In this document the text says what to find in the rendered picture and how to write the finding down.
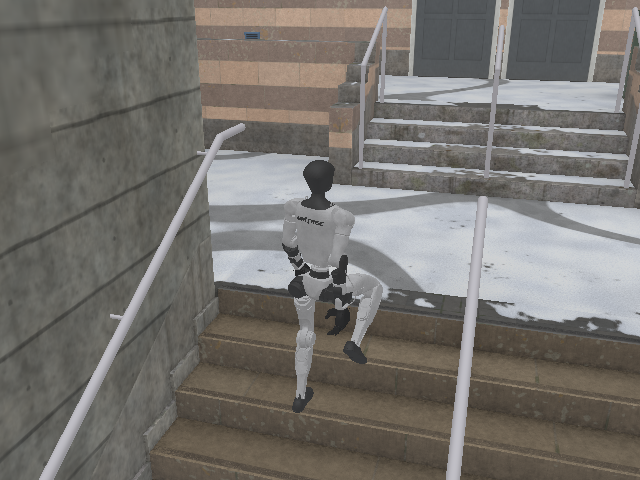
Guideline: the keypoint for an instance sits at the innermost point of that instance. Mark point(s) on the stairs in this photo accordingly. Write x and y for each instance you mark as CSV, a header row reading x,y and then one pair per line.
x,y
551,156
541,406

